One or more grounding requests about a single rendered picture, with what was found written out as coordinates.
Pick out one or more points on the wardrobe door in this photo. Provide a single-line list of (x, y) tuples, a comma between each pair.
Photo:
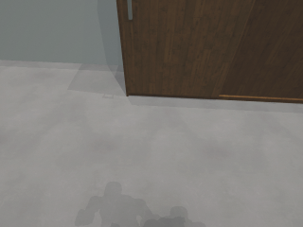
[(269, 58), (181, 47)]

